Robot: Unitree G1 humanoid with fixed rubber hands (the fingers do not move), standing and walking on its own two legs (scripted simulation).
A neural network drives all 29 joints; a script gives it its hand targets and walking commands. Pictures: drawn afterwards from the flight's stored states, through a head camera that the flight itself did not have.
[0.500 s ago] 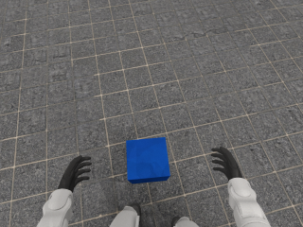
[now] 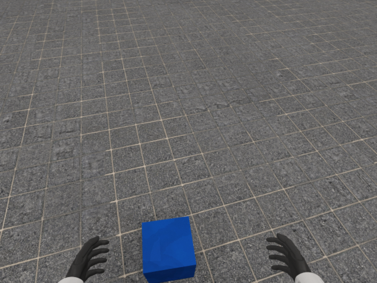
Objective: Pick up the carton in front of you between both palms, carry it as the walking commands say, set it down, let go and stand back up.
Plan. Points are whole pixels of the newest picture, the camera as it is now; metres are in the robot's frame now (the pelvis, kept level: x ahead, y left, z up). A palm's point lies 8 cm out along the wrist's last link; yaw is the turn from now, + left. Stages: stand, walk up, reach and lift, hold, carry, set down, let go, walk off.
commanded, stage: let go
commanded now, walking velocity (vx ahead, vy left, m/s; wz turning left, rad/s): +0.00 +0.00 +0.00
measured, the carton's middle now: (168, 250) +0.37 +0.07 -0.65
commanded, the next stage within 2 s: stand in 0.18 s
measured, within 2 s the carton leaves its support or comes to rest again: neither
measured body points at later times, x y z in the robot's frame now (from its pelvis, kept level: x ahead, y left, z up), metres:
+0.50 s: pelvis +0.03 +0.02 -0.02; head +0.04 +0.03 +0.43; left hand +0.09 +0.31 -0.13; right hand +0.16 -0.24 -0.13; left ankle +0.01 +0.14 -0.74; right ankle -0.05 -0.12 -0.74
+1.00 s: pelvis +0.04 +0.02 -0.03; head +0.05 +0.03 +0.42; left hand +0.03 +0.31 -0.15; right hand +0.18 -0.21 -0.15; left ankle +0.01 +0.14 -0.74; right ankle -0.05 -0.12 -0.74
